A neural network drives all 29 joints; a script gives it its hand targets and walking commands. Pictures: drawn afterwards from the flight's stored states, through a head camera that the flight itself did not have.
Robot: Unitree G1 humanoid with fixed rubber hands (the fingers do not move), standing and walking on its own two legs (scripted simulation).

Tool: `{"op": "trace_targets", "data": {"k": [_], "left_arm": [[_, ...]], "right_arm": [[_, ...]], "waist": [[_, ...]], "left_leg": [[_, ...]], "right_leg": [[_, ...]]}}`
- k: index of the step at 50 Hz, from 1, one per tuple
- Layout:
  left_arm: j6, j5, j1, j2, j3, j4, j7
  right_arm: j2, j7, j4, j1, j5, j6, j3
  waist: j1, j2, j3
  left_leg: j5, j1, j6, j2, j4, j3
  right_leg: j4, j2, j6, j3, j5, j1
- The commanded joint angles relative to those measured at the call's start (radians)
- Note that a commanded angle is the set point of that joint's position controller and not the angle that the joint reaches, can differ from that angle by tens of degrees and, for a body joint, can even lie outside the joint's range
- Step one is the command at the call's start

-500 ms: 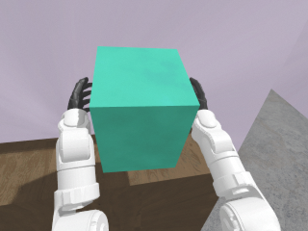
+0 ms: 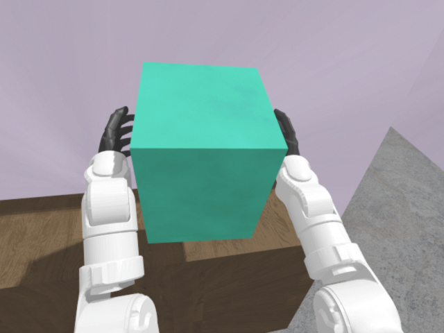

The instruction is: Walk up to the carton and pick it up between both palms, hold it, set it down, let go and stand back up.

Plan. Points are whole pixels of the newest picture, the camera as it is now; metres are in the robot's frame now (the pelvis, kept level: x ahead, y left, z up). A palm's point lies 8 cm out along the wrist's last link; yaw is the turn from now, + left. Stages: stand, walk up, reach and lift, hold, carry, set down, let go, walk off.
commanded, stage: hold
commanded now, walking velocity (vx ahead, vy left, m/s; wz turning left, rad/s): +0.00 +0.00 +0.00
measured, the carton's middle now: (201, 157) +0.40 +0.01 +0.17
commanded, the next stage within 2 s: none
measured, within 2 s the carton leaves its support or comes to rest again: neither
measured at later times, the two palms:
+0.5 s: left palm (118, 155) +0.37 +0.15 +0.20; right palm (286, 157) +0.37 -0.14 +0.19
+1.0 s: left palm (113, 157) +0.36 +0.16 +0.21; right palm (285, 155) +0.36 -0.13 +0.20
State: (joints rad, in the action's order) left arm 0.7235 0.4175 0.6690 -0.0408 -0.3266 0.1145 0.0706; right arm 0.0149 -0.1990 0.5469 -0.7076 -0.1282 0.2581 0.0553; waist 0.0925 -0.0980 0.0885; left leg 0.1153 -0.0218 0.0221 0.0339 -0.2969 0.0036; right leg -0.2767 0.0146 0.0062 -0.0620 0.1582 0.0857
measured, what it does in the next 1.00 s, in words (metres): stands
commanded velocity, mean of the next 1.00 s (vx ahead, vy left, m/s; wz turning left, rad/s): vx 0.00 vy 0.00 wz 0.00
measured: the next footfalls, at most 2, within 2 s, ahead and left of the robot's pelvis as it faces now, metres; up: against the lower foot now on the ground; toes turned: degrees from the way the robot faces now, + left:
none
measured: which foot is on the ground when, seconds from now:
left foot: down 0.00-1.00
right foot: down 0.00-1.00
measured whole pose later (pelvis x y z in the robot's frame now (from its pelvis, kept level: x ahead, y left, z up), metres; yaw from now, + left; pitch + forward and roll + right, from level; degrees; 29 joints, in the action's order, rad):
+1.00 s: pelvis +0.00 +0.00 +0.00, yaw +1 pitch -13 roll +0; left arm 0.74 0.44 0.64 -0.05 -0.33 0.09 0.08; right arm 0.01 -0.20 0.54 -0.69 -0.14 0.28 0.04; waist 0.10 -0.09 0.09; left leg 0.13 -0.04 0.02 0.03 -0.30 0.01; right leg -0.28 0.02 0.01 -0.07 0.17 0.11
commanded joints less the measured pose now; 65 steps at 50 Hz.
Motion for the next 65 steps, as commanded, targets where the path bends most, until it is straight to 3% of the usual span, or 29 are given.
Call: {"op": "trace_targets", "data": {"k": [1, 2, 5, 7, 10, 11, 13, 14, 15, 19, 24, 28, 29, 33, 35, 36, 37, 38, 39, 41, 43, 44, 45, 47, 51, 53, 56, 62, 65], "left_arm": [[-0.035, -0.158, 0.536, -0.505, 0.441, -0.059, 0.142], [-0.034, -0.152, 0.533, -0.490, 0.434, -0.065, 0.140], [-0.034, -0.161, 0.548, -0.487, 0.436, -0.071, 0.133], [-0.033, -0.160, 0.554, -0.504, 0.458, -0.062, 0.130], [-0.029, -0.162, 0.547, -0.520, 0.450, -0.045, 0.139], [-0.026, -0.160, 0.532, -0.518, 0.453, -0.061, 0.138], [-0.019, -0.148, 0.518, -0.496, 0.424, -0.016, 0.145], [-0.028, -0.146, 0.514, -0.489, 0.424, -0.034, 0.145], [-0.031, -0.163, 0.527, -0.500, 0.446, -0.048, 0.144], [-0.033, -0.168, 0.499, -0.500, 0.454, -0.093, 0.134], [-0.030, -0.161, 0.505, -0.479, 0.447, -0.082, 0.139], [-0.042, -0.187, 0.494, -0.490, 0.496, -0.170, 0.127], [-0.044, -0.188, 0.516, -0.490, 0.497, -0.166, 0.126], [-0.042, -0.177, 0.511, -0.482, 0.478, -0.130, 0.126], [-0.043, -0.163, 0.521, -0.487, 0.463, -0.104, 0.134], [-0.033, -0.168, 0.508, -0.491, 0.464, -0.084, 0.139], [-0.030, -0.154, 0.509, -0.479, 0.451, -0.074, 0.144], [-0.027, -0.158, 0.520, -0.493, 0.452, -0.085, 0.143], [-0.021, -0.152, 0.493, -0.490, 0.443, -0.084, 0.143], [-0.023, -0.162, 0.492, -0.482, 0.456, -0.108, 0.148], [-0.023, -0.156, 0.491, -0.487, 0.451, -0.103, 0.149], [-0.025, -0.148, 0.505, -0.480, 0.435, -0.095, 0.154], [-0.021, -0.135, 0.472, -0.466, 0.416, -0.065, 0.154], [-0.015, -0.119, 0.493, -0.468, 0.398, -0.027, 0.159], [-0.040, -0.149, 0.571, -0.468, 0.416, -0.040, 0.164], [-0.047, -0.143, 0.564, -0.484, 0.396, -0.012, 0.152], [-0.055, -0.155, 0.546, -0.492, 0.433, -0.047, 0.144], [-0.044, -0.165, 0.538, -0.497, 0.435, -0.061, 0.138], [-0.043, -0.160, 0.528, -0.485, 0.443, -0.069, 0.129]], "right_arm": [[0.476, 0.093, -0.275, -0.666, -0.065, -0.058, -0.329], [0.455, 0.096, -0.266, -0.674, -0.082, -0.063, -0.336], [0.463, 0.100, -0.273, -0.689, -0.080, -0.060, -0.348], [0.459, 0.104, -0.245, -0.672, -0.071, -0.065, -0.325], [0.455, 0.104, -0.261, -0.686, -0.049, -0.066, -0.308], [0.450, 0.107, -0.247, -0.660, -0.067, -0.059, -0.313], [0.448, 0.109, -0.242, -0.663, -0.045, -0.059, -0.292], [0.450, 0.110, -0.250, -0.668, -0.060, -0.063, -0.305], [0.447, 0.105, -0.267, -0.650, -0.049, -0.065, -0.303], [0.457, 0.103, -0.265, -0.637, -0.093, -0.055, -0.363], [0.457, 0.092, -0.308, -0.651, -0.092, -0.054, -0.379], [0.492, 0.088, -0.368, -0.663, -0.111, -0.061, -0.449], [0.470, 0.085, -0.365, -0.658, -0.117, -0.061, -0.420], [0.494, 0.091, -0.308, -0.620, -0.096, -0.050, -0.401], [0.491, 0.090, -0.309, -0.643, -0.086, -0.045, -0.392], [0.495, 0.091, -0.303, -0.650, -0.082, -0.040, -0.380], [0.489, 0.088, -0.271, -0.629, -0.071, -0.034, -0.364], [0.483, 0.090, -0.293, -0.634, -0.067, -0.038, -0.367], [0.470, 0.088, -0.292, -0.625, -0.082, -0.041, -0.366], [0.444, 0.078, -0.313, -0.619, -0.096, -0.043, -0.374], [0.471, 0.073, -0.287, -0.639, -0.085, -0.038, -0.385], [0.485, 0.077, -0.283, -0.623, -0.084, -0.039, -0.365], [0.477, 0.082, -0.261, -0.620, -0.079, -0.032, -0.366], [0.459, 0.092, -0.254, -0.619, -0.056, -0.034, -0.323], [0.513, 0.110, -0.268, -0.690, -0.054, -0.055, -0.319], [0.512, 0.114, -0.291, -0.705, -0.042, -0.059, -0.332], [0.486, 0.108, -0.259, -0.674, -0.053, -0.064, -0.347], [0.457, 0.100, -0.296, -0.675, -0.060, -0.070, -0.353], [0.470, 0.103, -0.291, -0.668, -0.077, -0.073, -0.348]], "waist": [[0.029, 0.129, -0.363], [0.011, 0.136, -0.361], [0.023, 0.100, -0.349], [0.019, 0.154, -0.339], [0.036, 0.138, -0.323], [0.041, 0.169, -0.303], [0.047, 0.123, -0.301], [0.033, 0.131, -0.327], [0.054, 0.152, -0.357], [0.030, 0.123, -0.375], [0.006, 0.080, -0.335], [0.012, 0.072, -0.446], [0.012, 0.104, -0.441], [0.005, 0.081, -0.380], [0.014, 0.089, -0.347], [0.000, 0.097, -0.334], [0.017, 0.102, -0.330], [0.031, 0.096, -0.346], [0.006, 0.108, -0.326], [0.025, 0.129, -0.361], [0.036, 0.098, -0.329], [0.038, 0.116, -0.324], [0.025, 0.091, -0.298], [0.024, 0.113, -0.261], [0.011, 0.092, -0.314], [-0.007, 0.050, -0.350], [0.016, 0.125, -0.376], [0.017, 0.084, -0.389], [0.009, 0.108, -0.364]], "left_leg": [[-0.113, -0.126, -0.006, -0.065, 0.018, -0.077], [-0.116, -0.102, 0.003, -0.064, 0.014, -0.065], [-0.122, -0.104, -0.003, -0.055, 0.022, -0.068], [-0.137, -0.108, 0.006, -0.065, 0.009, -0.073], [-0.092, -0.077, 0.001, -0.064, 0.022, -0.069], [-0.115, -0.090, 0.012, -0.066, 0.015, -0.073], [-0.102, -0.107, -0.005, -0.068, 0.020, -0.077], [-0.113, -0.106, -0.005, -0.057, 0.014, -0.067], [-0.136, -0.121, 0.005, -0.062, 0.007, -0.074], [-0.244, -0.151, 0.013, -0.070, -0.013, -0.066], [-0.191, -0.125, -0.001, -0.068, 0.001, -0.072], [-0.295, -0.161, 0.000, -0.074, -0.031, -0.060], [-0.271, -0.154, 0.014, -0.074, -0.025, -0.067], [-0.161, -0.122, -0.015, -0.069, 0.011, -0.073], [-0.135, -0.127, -0.003, -0.075, 0.010, -0.076], [-0.128, -0.100, -0.007, -0.071, 0.015, -0.072], [-0.105, -0.104, -0.019, -0.075, 0.018, -0.075], [-0.119, -0.112, -0.003, -0.070, 0.019, -0.068], [-0.160, -0.109, -0.003, -0.071, 0.019, -0.075], [-0.207, -0.128, 0.012, -0.076, 0.004, -0.077], [-0.168, -0.107, -0.003, -0.073, 0.005, -0.076], [-0.145, -0.104, -0.003, -0.079, 0.002, -0.082], [-0.125, -0.095, -0.011, -0.074, 0.022, -0.072], [-0.049, -0.075, -0.007, -0.066, 0.044, -0.090], [0.009, -0.055, -0.032, -0.063, 0.051, -0.093], [-0.056, -0.101, -0.034, -0.076, 0.047, -0.080], [-0.111, -0.115, -0.010, -0.072, 0.017, -0.087], [-0.138, -0.128, -0.005, -0.062, 0.019, -0.077], [-0.149, -0.128, -0.005, -0.066, 0.011, -0.081]], "right_leg": [[0.034, -0.070, 0.031, -0.073, -0.079, -0.006], [0.037, -0.064, 0.035, -0.058, -0.094, 0.003], [0.041, -0.074, 0.029, -0.081, -0.069, -0.001], [0.039, -0.070, 0.025, -0.071, -0.070, -0.010], [0.048, -0.066, 0.020, -0.063, -0.042, -0.016], [0.051, -0.060, 0.023, -0.069, -0.061, -0.023], [0.046, -0.059, 0.023, -0.069, -0.064, -0.032], [0.046, -0.070, 0.015, -0.068, -0.069, -0.005], [0.039, -0.060, 0.013, -0.064, -0.097, -0.001], [0.026, -0.072, 0.035, -0.070, -0.216, 0.026], [0.037, -0.063, 0.039, -0.073, -0.150, 0.005], [0.015, -0.064, 0.037, -0.051, -0.311, 0.056], [0.013, -0.068, 0.042, -0.059, -0.276, 0.037], [0.031, -0.063, 0.036, -0.062, -0.179, 0.017], [0.047, -0.051, 0.045, -0.064, -0.122, -0.025], [0.041, -0.059, 0.043, -0.055, -0.121, -0.005], [0.049, -0.051, 0.040, -0.050, -0.110, -0.009], [0.043, -0.052, 0.032, -0.070, -0.120, 0.004], [0.050, -0.057, 0.038, -0.059, -0.145, 0.015], [0.040, -0.061, 0.042, -0.063, -0.224, 0.035], [0.040, -0.047, 0.034, -0.048, -0.179, 0.017], [0.034, -0.054, 0.033, -0.060, -0.151, 0.009], [0.039, -0.047, 0.034, -0.056, -0.134, 0.009], [0.056, -0.059, 0.034, -0.073, -0.047, 0.005], [0.049, -0.053, 0.028, -0.066, -0.001, -0.011], [0.042, -0.059, 0.045, -0.072, -0.080, -0.005], [0.044, -0.053, 0.033, -0.052, -0.099, 0.006], [0.037, -0.071, 0.035, -0.078, -0.119, -0.001], [0.037, -0.068, 0.036, -0.081, -0.101, -0.005]]}}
